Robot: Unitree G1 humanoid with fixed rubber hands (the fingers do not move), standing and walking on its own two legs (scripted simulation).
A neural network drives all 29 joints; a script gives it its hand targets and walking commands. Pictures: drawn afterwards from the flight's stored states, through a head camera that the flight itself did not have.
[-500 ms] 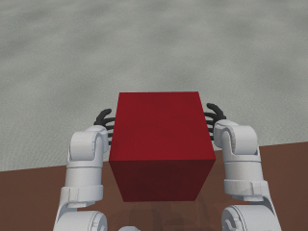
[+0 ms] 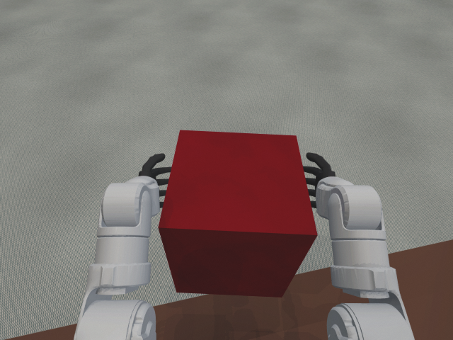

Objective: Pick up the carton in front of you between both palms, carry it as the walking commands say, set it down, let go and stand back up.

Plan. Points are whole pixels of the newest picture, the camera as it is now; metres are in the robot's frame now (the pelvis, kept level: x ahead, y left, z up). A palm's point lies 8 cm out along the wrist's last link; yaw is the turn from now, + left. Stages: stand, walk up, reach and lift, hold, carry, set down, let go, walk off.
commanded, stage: carry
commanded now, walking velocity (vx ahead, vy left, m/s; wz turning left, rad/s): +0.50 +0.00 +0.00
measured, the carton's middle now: (233, 217) +0.34 -0.01 +0.02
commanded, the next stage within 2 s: none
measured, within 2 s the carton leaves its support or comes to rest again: neither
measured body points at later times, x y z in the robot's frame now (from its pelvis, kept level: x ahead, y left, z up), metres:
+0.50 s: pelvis +0.30 -0.03 -0.03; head +0.31 -0.04 +0.42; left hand +0.64 +0.13 +0.06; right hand +0.67 -0.17 +0.06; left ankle +0.17 +0.06 -0.65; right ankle +0.35 -0.08 -0.75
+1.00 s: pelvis +0.60 +0.01 -0.04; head +0.62 +0.01 +0.41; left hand +0.96 +0.16 +0.05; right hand +0.95 -0.14 +0.05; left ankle +0.67 +0.07 -0.76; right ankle +0.45 -0.09 -0.67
